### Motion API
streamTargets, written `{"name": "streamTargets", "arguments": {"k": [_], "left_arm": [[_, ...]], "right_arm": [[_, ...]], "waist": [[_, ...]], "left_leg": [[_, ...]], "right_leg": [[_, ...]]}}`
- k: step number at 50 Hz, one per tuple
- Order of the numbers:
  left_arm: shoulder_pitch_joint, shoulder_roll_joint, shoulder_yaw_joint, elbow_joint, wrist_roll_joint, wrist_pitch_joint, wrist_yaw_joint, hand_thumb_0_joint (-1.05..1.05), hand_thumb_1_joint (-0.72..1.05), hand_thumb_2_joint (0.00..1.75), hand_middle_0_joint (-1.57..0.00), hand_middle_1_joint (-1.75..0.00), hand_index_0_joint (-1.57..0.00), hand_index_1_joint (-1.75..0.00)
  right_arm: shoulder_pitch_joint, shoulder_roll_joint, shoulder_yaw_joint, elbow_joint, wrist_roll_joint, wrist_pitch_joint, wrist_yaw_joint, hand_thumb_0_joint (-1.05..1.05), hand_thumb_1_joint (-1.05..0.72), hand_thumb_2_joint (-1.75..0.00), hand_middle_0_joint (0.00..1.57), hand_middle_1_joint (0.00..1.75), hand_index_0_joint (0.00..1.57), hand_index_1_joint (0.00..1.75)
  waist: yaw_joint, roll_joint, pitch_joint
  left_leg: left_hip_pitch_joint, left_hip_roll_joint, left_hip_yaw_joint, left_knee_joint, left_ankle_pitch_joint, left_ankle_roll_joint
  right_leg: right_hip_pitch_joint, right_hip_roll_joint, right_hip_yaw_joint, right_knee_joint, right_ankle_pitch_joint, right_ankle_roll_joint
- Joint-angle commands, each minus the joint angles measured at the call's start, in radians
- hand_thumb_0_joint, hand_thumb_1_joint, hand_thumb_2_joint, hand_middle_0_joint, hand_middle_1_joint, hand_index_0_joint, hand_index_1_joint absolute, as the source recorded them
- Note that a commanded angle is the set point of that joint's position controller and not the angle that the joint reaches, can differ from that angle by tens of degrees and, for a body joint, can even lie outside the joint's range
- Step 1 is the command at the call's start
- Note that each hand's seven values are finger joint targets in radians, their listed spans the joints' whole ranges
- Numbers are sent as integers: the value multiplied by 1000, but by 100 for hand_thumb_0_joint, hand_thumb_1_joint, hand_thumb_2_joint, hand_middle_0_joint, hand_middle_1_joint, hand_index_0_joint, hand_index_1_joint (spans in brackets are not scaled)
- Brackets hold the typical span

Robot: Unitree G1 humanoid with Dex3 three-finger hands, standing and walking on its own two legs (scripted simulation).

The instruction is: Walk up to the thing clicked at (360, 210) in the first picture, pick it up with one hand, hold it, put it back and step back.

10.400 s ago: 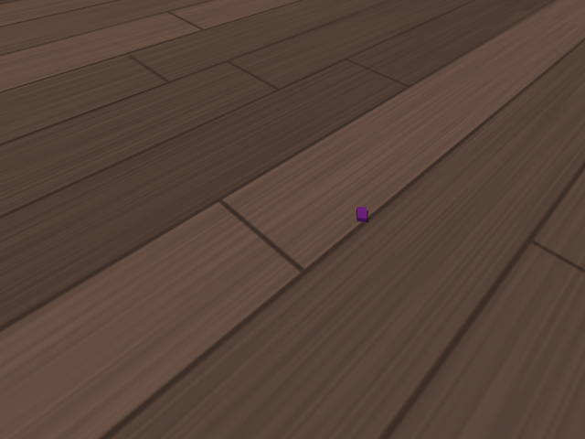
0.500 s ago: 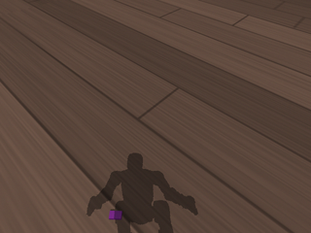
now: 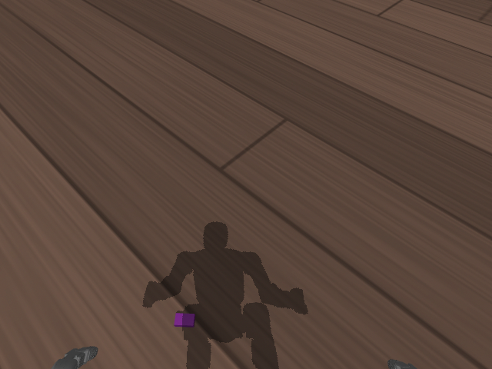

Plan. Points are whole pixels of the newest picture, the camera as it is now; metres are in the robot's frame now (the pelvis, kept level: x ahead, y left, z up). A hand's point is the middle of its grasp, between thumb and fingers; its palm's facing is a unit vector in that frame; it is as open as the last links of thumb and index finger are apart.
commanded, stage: rise first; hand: left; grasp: from above
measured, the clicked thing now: (184, 320) +0.39 +0.21 -0.76
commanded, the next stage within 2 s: none
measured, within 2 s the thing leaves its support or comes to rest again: neither
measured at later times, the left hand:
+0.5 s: hand out of the picture +0.13 +0.26 -0.23, palm faces -0.20 -0.86 -0.47, open 12.0 cm
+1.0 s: hand (135, 356) +0.22 +0.28 -0.43, palm faces -0.47 -0.45 -0.76, open 12.0 cm
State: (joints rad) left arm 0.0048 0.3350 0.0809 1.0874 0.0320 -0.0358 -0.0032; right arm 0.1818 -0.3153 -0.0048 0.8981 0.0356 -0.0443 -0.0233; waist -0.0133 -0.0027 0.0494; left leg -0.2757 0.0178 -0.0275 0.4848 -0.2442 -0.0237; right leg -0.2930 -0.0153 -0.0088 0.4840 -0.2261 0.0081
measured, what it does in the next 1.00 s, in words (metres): lowers itself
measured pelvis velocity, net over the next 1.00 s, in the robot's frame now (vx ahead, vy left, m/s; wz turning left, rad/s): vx -0.06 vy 0.01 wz -0.01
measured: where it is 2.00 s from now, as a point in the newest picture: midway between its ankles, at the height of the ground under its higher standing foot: outside the picture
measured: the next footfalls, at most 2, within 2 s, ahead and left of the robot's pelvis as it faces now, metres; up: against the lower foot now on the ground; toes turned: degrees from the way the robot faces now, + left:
none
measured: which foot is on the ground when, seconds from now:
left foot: down 0.00-1.00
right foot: down 0.00-1.00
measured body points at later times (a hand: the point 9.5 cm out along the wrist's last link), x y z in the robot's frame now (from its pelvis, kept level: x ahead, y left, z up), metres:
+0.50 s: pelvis -0.01 +0.01 -0.09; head +0.08 +0.03 +0.35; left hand +0.14 +0.31 -0.20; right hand +0.15 -0.25 -0.18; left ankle +0.00 +0.14 -0.74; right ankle +0.02 -0.12 -0.74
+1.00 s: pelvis -0.06 +0.01 -0.28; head +0.13 +0.02 +0.13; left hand +0.24 +0.30 -0.39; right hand +0.14 -0.26 -0.40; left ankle +0.00 +0.14 -0.74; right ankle +0.01 -0.12 -0.74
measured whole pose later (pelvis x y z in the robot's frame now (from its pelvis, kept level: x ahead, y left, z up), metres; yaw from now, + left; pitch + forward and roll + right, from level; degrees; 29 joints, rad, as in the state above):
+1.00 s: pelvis -0.06 +0.01 -0.28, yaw -1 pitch +34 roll -2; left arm -0.21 0.43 0.08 0.73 0.76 -0.11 0.15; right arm 0.06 -0.29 -0.07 0.65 -0.01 -0.18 0.06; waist -0.03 0.00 -0.18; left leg -1.78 -0.01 -0.07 1.90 -0.71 -0.03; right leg -1.78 -0.02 0.00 1.86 -0.67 0.02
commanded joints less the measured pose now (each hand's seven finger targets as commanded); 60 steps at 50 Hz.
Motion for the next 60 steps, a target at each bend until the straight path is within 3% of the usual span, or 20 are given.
{"name": "streamTargets", "arguments": {"k": [1, 2, 3, 5, 8, 10, 15, 16, 17, 20, 22, 24, 27, 33, 37, 40, 45, 52, 58, 60], "left_arm": [[7, 225, 119, -40, 86, -9, -20, 0, 25, 71, -38, -76, -39, -75], [15, 242, 131, -109, 102, -4, -19, 0, 17, 72, -39, -75, -39, -75], [32, 229, 132, -133, 111, 12, -15, 0, 9, 70, -40, -76, -41, -76], [37, 175, 100, -186, 121, 60, -10, 0, -7, 68, -42, -74, -42, -74], [1, 190, 110, -243, 149, 108, 6, 0, -24, 69, -45, -70, -43, -72], [29, 157, 106, -266, 164, 119, 9, 0, -26, 69, -45, -70, -43, -72], [93, 165, 124, -402, 210, 104, 14, 0, -26, 70, -46, -68, -43, -71], [52, 153, 103, -510, 214, 93, 14, 0, -25, 69, -46, -68, -44, -71], [125, 140, 106, -469, 229, 100, 15, 0, -26, 70, -46, -68, -43, -71], [126, 167, 122, -623, 260, 95, 30, 0, -24, 70, -47, -66, -44, -70], [217, 131, 101, -633, 279, 110, 35, 0, -24, 70, -45, -71, -43, -73], [237, 150, 119, -725, 284, 120, 39, 0, -26, 70, -46, -70, -44, -73], [155, 156, 97, -747, 321, 125, 47, 0, -25, 69, -45, -71, -43, -73], [62, 169, 61, -660, 439, 67, 67, 0, -19, 66, -45, -70, -45, -70], [-28, 211, 63, -607, 528, -1, 101, 0, -20, 67, -44, -70, -43, -70], [-57, 254, 76, -565, 603, -39, 129, 0, -20, 69, -42, -70, -42, -71], [-218, 298, 75, -507, 697, -82, 172, 0, -22, 72, -38, -73, -38, -73], [-444, 363, 83, -397, 815, -137, 222, 0, -17, 69, -39, -71, -41, -70], [-649, 432, 72, -304, 893, -182, 253, 0, -16, 71, -39, -71, -40, -70], [-655, 444, 73, -232, 920, -190, 268, 0, -15, 71, -39, -70, -41, -69]], "right_arm": [[56, -121, -77, -174, -19, -37, -10, 0, -90, -90, 20, 30, 20, 30], [50, -120, -81, -209, -18, -40, -7, 0, -87, -89, 20, 30, 20, 30], [50, -115, -83, -225, -16, -40, -6, 0, -90, -90, 20, 30, 20, 30], [48, -113, -87, -268, -10, -40, -4, 0, -88, -90, 20, 30, 20, 30], [19, -104, -86, -317, -13, -50, 2, 0, -92, -91, 20, 30, 20, 30], [34, -94, -91, -339, -17, -61, 7, 0, -94, -91, 20, 30, 20, 30], [46, -80, -96, -378, -25, -90, 12, 0, -94, -91, 20, 30, 20, 30], [32, -80, -100, -407, -26, -97, 13, 0, -93, -91, 20, 30, 20, 30], [47, -78, -99, -396, -27, -100, 12, 0, -93, -91, 20, 30, 20, 30], [18, -79, -101, -437, -28, -116, 12, 0, -92, -91, 20, 30, 20, 30], [24, -75, -99, -445, -28, -124, 11, 0, -93, -91, 20, 30, 20, 30], [9, -74, -100, -461, -29, -129, 12, 0, -96, -91, 20, 30, 20, 30], [-3, -81, -99, -459, -28, -144, 10, 0, -94, -91, 20, 30, 20, 30], [-24, -98, -101, -446, -27, -179, 22, 0, -93, -91, 20, 30, 20, 30], [-42, -114, -106, -419, -30, -195, 37, 0, -92, -91, 20, 30, 20, 30], [-43, -127, -114, -391, -30, -190, 49, 0, -92, -91, 20, 30, 20, 30], [-16, -136, -126, -341, -38, -174, 67, 0, -92, -91, 20, 30, 20, 30], [10, -143, -141, -298, -54, -142, 80, 0, -91, -91, 20, 30, 20, 30], [38, -147, -145, -270, -67, -103, 84, 0, -90, -90, 20, 30, 20, 30], [49, -142, -138, -248, -72, -88, 85, 0, -90, -90, 20, 30, 20, 30]], "waist": [[32, 1, -252], [53, 40, -292], [51, 59, -290], [20, 47, -291], [13, -5, -258], [6, 3, -265], [4, 52, -297], [2, 61, -314], [-3, 63, -316], [1, 84, -356], [-14, 59, -407], [-1, 85, -422], [-35, 80, -427], [-42, 55, -490], [-23, 90, -572], [-1, 115, -663], [-11, 89, -764], [-14, 43, -841], [-41, 53, -828], [-43, 42, -807]], "left_leg": [[-129, -47, 59, 90, 92, 30], [-129, -52, 62, 99, 109, 26], [-129, -51, 59, 98, 112, 22], [-130, -45, 48, 109, 122, 21], [-216, -36, 41, 181, 71, 26], [-272, -35, 43, 246, 45, 27], [-388, -20, 25, 358, -20, 20], [-397, -16, 19, 370, -48, 19], [-413, -11, 14, 390, -50, 17], [-470, -7, 5, 449, -88, 19], [-498, -10, 8, 505, -44, 22], [-530, -7, 0, 539, -63, 22], [-616, -9, -5, 619, -110, 26], [-807, -23, -9, 796, -181, 25], [-910, -29, -19, 907, -176, 19], [-947, -34, -9, 1004, -85, 21], [-1078, -43, 12, 1161, -58, 32], [-1253, -51, 30, 1299, -208, 44], [-1365, -57, 31, 1358, -364, 50], [-1401, -60, 32, 1381, -389, 54]], "right_leg": [[-10, 7, -10, 71, 85, -22], [0, 8, -6, 87, 97, -26], [-17, 12, -7, 93, 93, -28], [-51, 21, -15, 102, 98, -26], [-141, 25, -25, 158, 35, -20], [-204, 23, -22, 218, 10, -19], [-350, 23, -22, 361, -57, -24], [-380, 25, -24, 380, -84, -25], [-410, 26, -24, 411, -83, -25], [-474, 25, -23, 474, -114, -26], [-495, 27, -25, 519, -78, -27], [-549, 22, -24, 560, -101, -28], [-649, 19, -20, 629, -131, -26], [-842, 15, -21, 803, -192, -26], [-975, 14, -20, 944, -188, -31], [-1047, 17, -18, 1037, -131, -38], [-1106, 19, -19, 1146, -83, -34], [-1191, 20, -24, 1231, -207, -29], [-1297, 26, -42, 1289, -376, -32], [-1320, 27, -45, 1304, -408, -31]]}}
